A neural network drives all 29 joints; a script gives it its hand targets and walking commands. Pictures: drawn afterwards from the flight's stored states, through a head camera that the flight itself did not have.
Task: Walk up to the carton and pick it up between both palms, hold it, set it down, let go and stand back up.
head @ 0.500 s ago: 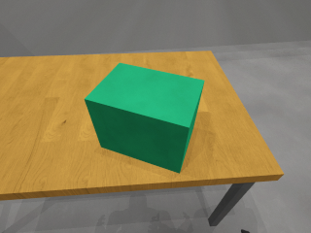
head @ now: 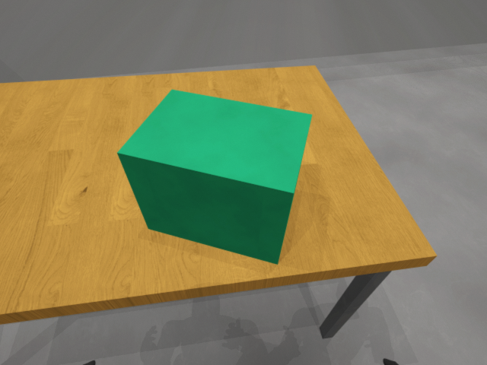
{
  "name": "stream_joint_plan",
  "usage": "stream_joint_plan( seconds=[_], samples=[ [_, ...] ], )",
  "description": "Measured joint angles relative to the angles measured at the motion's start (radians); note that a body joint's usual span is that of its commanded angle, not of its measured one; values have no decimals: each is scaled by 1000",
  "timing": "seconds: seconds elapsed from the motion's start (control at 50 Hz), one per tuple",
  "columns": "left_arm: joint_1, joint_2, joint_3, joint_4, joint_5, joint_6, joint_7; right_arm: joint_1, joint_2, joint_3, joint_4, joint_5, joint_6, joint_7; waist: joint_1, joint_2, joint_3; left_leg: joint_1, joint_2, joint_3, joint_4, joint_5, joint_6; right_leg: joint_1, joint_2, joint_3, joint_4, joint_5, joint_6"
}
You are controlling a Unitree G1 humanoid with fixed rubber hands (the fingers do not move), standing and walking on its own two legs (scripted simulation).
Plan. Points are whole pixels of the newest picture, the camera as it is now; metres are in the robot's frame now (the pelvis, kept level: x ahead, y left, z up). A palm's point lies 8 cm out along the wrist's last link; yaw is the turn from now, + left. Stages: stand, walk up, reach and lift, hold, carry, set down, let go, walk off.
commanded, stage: walk up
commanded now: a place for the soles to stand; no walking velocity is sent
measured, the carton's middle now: (224, 176) +0.47 +0.02 +0.05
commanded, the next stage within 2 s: reach and lift in 0.02 s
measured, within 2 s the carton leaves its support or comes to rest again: neither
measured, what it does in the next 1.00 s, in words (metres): stands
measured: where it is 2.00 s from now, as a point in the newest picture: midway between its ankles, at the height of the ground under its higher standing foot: outside the picture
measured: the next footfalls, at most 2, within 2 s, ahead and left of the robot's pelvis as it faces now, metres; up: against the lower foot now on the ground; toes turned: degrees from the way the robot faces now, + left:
none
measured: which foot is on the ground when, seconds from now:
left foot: down 0.00-1.00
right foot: down 0.00-1.00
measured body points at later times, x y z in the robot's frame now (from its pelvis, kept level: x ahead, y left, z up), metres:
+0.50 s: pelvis -0.02 -0.02 +0.02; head -0.01 +0.01 +0.47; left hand +0.15 +0.26 -0.06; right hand +0.14 -0.23 -0.06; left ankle -0.03 +0.08 -0.72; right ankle +0.02 -0.14 -0.72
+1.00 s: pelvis +0.00 -0.01 +0.02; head +0.01 +0.03 +0.47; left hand +0.16 +0.31 -0.01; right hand +0.18 -0.18 -0.02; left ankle -0.03 +0.08 -0.72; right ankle +0.02 -0.14 -0.72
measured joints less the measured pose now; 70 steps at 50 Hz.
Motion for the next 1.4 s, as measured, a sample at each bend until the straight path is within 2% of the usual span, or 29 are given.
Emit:
stream_joint_plan(
  seconds=[0.06, 0.08, 0.14, 0.2, 0.28, 0.32, 0.42, 0.48, 0.58, 0.68, 0.78, 0.88, 0.96, 1.08, 1.26, 1.4],
  samples=[
    [-1, -2, 1, 9, 0, 11, 3, 1, 11, 1, 24, -1, -25, -1, 1, 3, -4, 11, 16, 12, -3, -5, -3, 6, -3, -75, -14, -32, -31],
    [-32, 1, -5, 30, 0, 50, 3, -17, 23, -19, 92, -17, -80, 12, 5, 0, -19, -13, 15, 11, 6, -6, -6, -10, -9, -95, -25, 12, -56],
    [-173, -16, -9, 62, 10, 176, 7, -108, 36, -87, 277, -37, -212, 40, 2, 18, 14, -65, 13, -32, 45, -3, -12, -32, -23, -141, -15, 22, -30],
    [-244, -31, -9, -20, 12, 227, -21, -166, 50, -109, 305, -29, -283, 15, 7, 23, 67, -77, 18, -55, 46, 15, -15, -26, -22, -165, -35, 32, -9],
    [-251, -30, 5, -129, 15, 227, -54, -176, 89, -77, 221, 15, -319, -29, 11, -15, 86, -33, 19, -60, -26, 59, -26, 15, -14, -167, -99, 72, -27],
    [-244, -22, 19, -137, 19, 216, -67, -157, 107, -43, 172, 35, -313, -49, 12, -40, 76, 7, 14, -66, -81, 91, -38, 51, -14, -168, -144, 93, -31],
    [-222, 24, 41, -103, 21, 209, -93, -92, 158, -5, 87, 48, -261, -96, 21, -76, 63, 109, 7, -76, -183, 138, -36, 157, -15, -175, -242, 135, -36],
    [-205, 52, 39, -98, 9, 201, -107, -56, 190, -12, 32, 42, -214, -119, 29, -65, 73, 140, 9, -78, -191, 140, -33, 197, -12, -177, -270, 147, -34],
    [-179, 76, 35, -92, -3, 136, -142, -10, 213, -5, -36, 55, -171, -147, 25, 0, 78, 131, 18, -87, -144, 114, -18, 223, 2, -168, -275, 150, -22],
    [-166, 101, 10, -73, -79, 64, -172, 8, 222, 1, -98, 59, -170, -167, 16, 53, 68, 126, 12, -91, -133, 108, -15, 222, -3, -168, -262, 129, -17],
    [-149, 152, -6, -83, -183, 17, -201, 44, 257, 9, -234, 60, -172, -204, 22, 18, 56, 157, -5, -90, -197, 135, -19, 238, -18, -169, -284, 129, -18],
    [-150, 199, 14, -127, -199, -9, -228, 68, 272, 43, -295, 105, -147, -244, 50, -33, 69, 189, 0, -97, -224, 138, -26, 277, -13, -177, -322, 135, -23],
    [-126, 224, 26, -185, -208, -17, -239, 91, 280, 52, -318, 138, -139, -265, 65, -46, 81, 202, 3, -104, -221, 122, -26, 303, -10, -183, -342, 131, -22],
    [-65, 247, 18, -267, -252, -46, -255, 134, 297, 56, -374, 169, -178, -292, 62, -27, 84, 205, -1, -110, -210, 95, -16, 325, -14, -189, -365, 120, -8],
    [-11, 283, 42, -356, -297, -94, -294, 159, 301, 78, -416, 182, -301, -329, 68, 3, 92, 198, -9, -116, -199, 74, -4, 340, -20, -185, -403, 125, 11],
    [-8, 314, 11, -437, -359, -117, -292, 132, 303, 51, -449, 210, -361, -348, 80, 11, 111, 189, -11, -125, -191, 75, 3, 340, -15, -172, -423, 144, -8]
  ],
)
